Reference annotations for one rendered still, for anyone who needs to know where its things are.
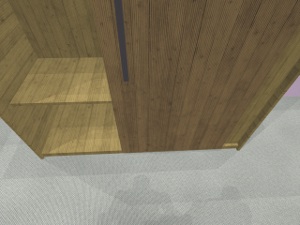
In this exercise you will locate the handle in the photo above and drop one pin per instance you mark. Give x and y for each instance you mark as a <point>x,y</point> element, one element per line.
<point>121,37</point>

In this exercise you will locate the wardrobe door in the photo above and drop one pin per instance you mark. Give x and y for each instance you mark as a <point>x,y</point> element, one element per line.
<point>193,66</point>
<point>276,76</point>

